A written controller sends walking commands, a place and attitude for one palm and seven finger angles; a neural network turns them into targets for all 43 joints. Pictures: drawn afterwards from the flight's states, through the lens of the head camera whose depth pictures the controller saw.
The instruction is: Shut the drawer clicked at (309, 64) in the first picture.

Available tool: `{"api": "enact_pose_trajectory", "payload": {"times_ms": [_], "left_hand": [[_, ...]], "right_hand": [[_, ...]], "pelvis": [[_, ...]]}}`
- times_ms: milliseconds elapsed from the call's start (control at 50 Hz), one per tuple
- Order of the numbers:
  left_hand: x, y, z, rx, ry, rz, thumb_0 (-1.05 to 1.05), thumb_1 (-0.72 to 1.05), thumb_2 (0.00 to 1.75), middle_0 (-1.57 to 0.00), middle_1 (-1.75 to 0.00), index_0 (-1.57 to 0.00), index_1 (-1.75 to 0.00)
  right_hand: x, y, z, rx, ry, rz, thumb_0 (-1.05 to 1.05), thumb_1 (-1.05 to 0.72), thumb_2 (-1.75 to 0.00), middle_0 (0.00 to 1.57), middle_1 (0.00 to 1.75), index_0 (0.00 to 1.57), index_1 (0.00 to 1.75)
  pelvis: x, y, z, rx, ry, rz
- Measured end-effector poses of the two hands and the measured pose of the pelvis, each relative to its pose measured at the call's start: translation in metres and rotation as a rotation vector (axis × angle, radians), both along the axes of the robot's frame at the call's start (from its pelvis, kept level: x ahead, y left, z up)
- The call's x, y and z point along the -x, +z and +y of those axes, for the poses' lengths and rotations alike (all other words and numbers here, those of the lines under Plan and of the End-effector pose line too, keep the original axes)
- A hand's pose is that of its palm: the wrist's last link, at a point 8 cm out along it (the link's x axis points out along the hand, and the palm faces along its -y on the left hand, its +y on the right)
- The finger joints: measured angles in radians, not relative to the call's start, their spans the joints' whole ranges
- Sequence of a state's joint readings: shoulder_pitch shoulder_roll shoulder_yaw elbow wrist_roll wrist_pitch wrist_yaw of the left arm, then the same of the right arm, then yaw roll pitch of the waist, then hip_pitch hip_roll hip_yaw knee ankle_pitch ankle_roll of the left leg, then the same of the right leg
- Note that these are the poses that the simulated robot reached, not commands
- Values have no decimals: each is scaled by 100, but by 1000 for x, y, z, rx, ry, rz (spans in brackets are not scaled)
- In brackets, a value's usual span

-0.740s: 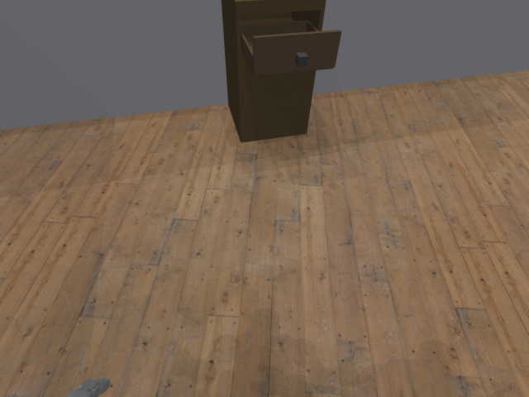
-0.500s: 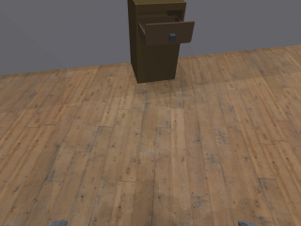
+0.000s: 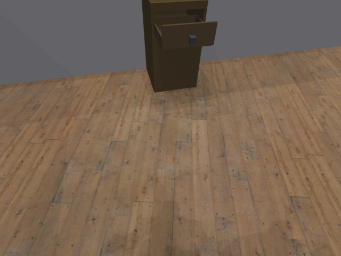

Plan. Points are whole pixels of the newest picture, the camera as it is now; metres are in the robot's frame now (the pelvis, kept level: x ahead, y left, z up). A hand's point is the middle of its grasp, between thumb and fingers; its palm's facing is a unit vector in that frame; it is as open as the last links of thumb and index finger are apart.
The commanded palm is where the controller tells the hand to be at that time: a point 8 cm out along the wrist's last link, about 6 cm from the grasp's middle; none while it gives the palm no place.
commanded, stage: stand and wait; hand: left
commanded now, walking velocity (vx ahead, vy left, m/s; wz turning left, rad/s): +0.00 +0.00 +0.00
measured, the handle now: (191, 38) +1.45 -0.06 -0.13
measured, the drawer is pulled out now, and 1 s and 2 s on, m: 0.26 0.26 0.26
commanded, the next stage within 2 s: look at it before walking up in 0.08 s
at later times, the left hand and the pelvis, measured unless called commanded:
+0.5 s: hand out of the picture +0.07 +0.24 -0.16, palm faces -0.03 -0.95 -0.32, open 7.4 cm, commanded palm none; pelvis +0.00 -0.01 +0.00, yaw +0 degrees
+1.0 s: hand out of the picture +0.06 +0.22 -0.17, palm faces -0.07 -0.96 -0.27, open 7.4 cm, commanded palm none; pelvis +0.02 -0.01 -0.01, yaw -5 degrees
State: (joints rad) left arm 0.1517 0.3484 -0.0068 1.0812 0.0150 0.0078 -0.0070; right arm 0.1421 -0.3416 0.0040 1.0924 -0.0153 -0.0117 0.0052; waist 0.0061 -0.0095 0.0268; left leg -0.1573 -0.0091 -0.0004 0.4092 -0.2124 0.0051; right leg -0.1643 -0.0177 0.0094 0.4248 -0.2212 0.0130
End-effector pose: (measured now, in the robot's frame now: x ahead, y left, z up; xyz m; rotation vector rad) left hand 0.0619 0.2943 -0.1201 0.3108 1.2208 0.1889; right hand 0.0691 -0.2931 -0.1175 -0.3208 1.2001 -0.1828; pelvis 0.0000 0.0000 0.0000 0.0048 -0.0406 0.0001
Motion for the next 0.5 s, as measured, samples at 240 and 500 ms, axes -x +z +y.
{"api": "enact_pose_trajectory", "payload": {"times_ms": [240,500], "left_hand": [[-3,2,-8,5,-13,-10,1,90,90,-20,-30,-20,-30],[-6,0,-12,11,-14,-5,1,90,90,-20,-30,-20,-30]], "right_hand": [[4,-1,-2,-10,-5,1,0,-91,-90,20,30,20,30],[2,1,-6,-5,-12,5,0,-91,-90,20,30,20,30]], "pelvis": [[4,1,-4,-2,-5,3],[0,2,-7,0,-7,4]]}}
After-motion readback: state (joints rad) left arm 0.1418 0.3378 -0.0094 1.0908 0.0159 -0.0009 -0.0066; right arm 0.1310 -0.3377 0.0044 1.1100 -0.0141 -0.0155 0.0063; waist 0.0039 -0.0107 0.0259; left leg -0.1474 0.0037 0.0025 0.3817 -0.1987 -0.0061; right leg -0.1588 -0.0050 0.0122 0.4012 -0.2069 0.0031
